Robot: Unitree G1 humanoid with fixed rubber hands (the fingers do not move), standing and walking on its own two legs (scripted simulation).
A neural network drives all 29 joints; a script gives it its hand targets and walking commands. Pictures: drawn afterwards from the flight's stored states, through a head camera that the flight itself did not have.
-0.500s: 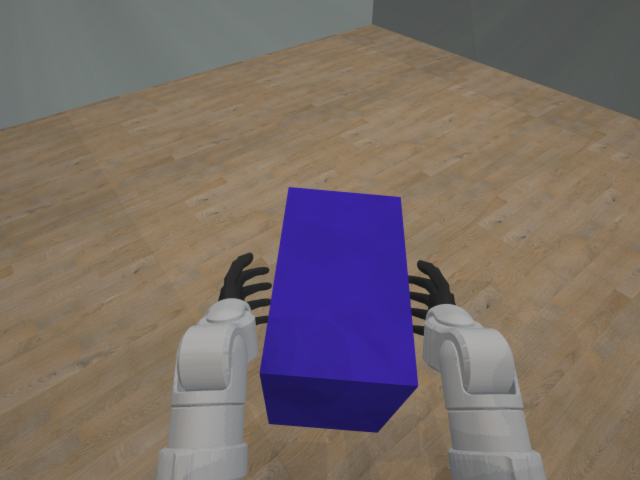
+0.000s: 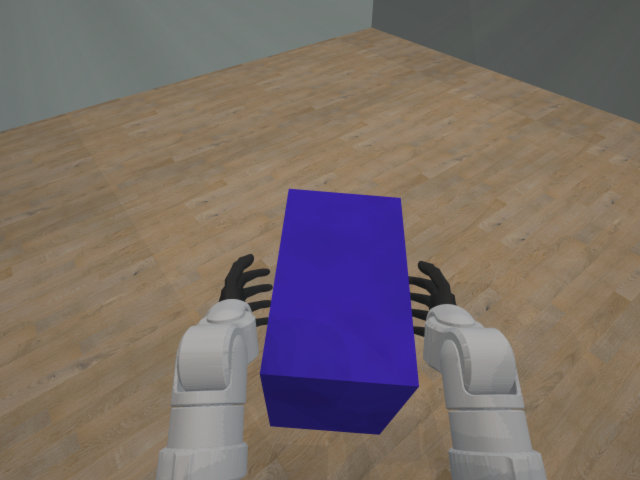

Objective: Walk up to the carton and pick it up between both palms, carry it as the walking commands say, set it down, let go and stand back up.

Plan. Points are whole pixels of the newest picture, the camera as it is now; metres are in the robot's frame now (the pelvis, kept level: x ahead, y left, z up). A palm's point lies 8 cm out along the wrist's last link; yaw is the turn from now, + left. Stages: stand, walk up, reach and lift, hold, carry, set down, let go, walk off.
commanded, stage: carry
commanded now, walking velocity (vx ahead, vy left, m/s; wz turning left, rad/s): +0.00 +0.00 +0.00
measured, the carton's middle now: (334, 313) +0.35 +0.01 +0.01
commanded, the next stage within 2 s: none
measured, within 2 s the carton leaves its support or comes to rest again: neither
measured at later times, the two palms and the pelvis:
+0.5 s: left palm (235, 313) +0.30 +0.13 +0.09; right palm (440, 319) +0.30 -0.12 +0.08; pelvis +0.00 +0.00 +0.00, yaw +0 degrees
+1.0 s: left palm (227, 292) +0.32 +0.14 +0.10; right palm (432, 294) +0.32 -0.11 +0.10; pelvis +0.02 +0.01 +0.00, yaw +1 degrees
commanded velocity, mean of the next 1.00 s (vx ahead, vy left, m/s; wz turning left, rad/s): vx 0.17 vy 0.00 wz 0.20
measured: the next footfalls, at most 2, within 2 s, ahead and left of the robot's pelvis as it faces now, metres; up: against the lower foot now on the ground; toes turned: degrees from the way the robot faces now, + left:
none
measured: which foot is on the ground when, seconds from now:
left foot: down 0.00-1.00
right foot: down 0.00-1.00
